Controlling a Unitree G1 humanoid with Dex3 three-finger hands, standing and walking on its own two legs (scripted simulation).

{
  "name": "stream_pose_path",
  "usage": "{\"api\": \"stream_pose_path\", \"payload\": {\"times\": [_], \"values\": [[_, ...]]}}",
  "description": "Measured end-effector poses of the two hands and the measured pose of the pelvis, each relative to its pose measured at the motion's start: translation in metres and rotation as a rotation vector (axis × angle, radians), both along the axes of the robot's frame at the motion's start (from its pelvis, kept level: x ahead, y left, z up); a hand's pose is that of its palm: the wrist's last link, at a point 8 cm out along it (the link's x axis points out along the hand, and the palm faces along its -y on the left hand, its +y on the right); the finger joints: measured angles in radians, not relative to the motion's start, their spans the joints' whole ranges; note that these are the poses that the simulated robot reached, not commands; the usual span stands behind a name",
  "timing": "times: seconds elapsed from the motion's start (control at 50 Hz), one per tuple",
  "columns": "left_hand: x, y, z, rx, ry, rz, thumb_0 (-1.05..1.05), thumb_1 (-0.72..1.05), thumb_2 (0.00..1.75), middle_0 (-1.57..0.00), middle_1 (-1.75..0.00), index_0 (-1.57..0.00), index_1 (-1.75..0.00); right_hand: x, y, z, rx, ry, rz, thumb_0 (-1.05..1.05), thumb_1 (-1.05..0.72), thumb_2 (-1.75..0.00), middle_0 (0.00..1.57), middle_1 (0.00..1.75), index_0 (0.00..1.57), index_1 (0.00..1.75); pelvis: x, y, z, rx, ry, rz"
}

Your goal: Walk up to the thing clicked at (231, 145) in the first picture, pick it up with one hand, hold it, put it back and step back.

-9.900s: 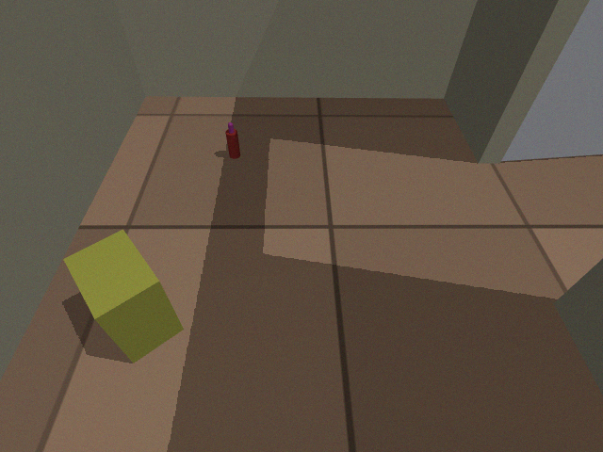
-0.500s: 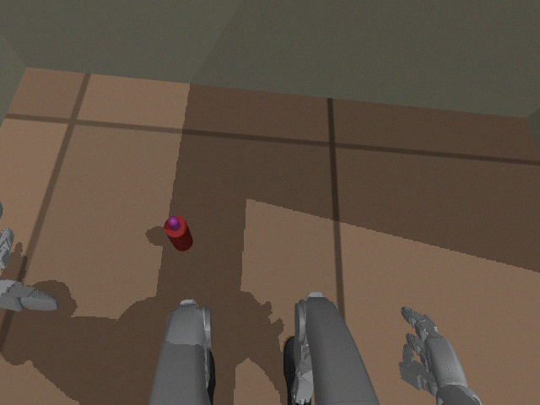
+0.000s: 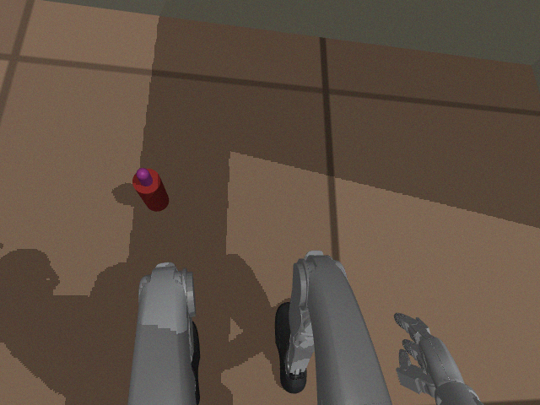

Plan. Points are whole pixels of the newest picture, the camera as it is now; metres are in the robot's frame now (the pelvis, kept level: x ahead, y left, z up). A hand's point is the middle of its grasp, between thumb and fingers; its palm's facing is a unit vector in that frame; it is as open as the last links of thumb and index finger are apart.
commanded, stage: go down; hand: left
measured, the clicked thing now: (150, 188) +0.51 +0.20 -0.36
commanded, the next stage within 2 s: approach in 0.88 s
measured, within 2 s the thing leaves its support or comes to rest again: neither
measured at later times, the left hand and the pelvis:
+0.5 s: hand out of the picture +0.44 +0.38 -0.03, palm faces +0.14 -0.99 -0.09, open 17.6 cm; pelvis -0.01 +0.00 -0.06, yaw -1 degrees
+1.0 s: hand out of the picture +0.46 +0.39 -0.04, palm faces +0.13 -0.99 -0.07, open 17.7 cm; pelvis -0.01 +0.00 -0.07, yaw -2 degrees
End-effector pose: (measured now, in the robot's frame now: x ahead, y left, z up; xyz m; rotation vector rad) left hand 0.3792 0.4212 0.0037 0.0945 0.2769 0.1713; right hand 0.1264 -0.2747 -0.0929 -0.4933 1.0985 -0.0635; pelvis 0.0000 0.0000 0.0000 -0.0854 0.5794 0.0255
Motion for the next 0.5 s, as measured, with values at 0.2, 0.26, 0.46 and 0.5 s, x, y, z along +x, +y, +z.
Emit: {"api": "stream_pose_path", "payload": {"times": [0.2,0.26,0.46,0.5], "values": [[0.015,0.005,-0.015,-0.001,-0.055,-0.015,-0.01,-0.52,0.09,-0.03,-0.08,-0.03,-0.07,-0.026,-0.007,-0.029,-0.018,0.078,-0.008,0.00,-0.88,-0.90,0.20,0.30,0.20,0.30,-0.006,-0.001,-0.030,-0.006,-0.003,-0.003],[0.020,0.006,-0.019,-0.001,-0.068,-0.019,-0.01,-0.54,0.09,-0.03,-0.08,-0.04,-0.07,-0.032,-0.007,-0.036,-0.020,0.098,-0.013,0.00,-0.88,-0.90,0.20,0.30,0.20,0.30,-0.007,-0.001,-0.037,-0.007,-0.002,-0.005],[0.033,0.010,-0.027,-0.011,-0.099,-0.028,-0.01,-0.59,0.07,-0.04,-0.08,-0.05,-0.07,-0.043,-0.006,-0.054,-0.023,0.126,-0.022,0.00,-0.88,-0.90,0.20,0.30,0.20,0.30,-0.008,0.000,-0.055,-0.014,-0.001,-0.009],[0.035,0.011,-0.028,-0.013,-0.108,-0.028,-0.01,-0.59,0.07,-0.04,-0.08,-0.05,-0.07,-0.043,-0.005,-0.056,-0.024,0.129,-0.020,0.00,-0.88,-0.90,0.20,0.30,0.20,0.30,-0.008,0.001,-0.057,-0.016,-0.001,-0.010]]}}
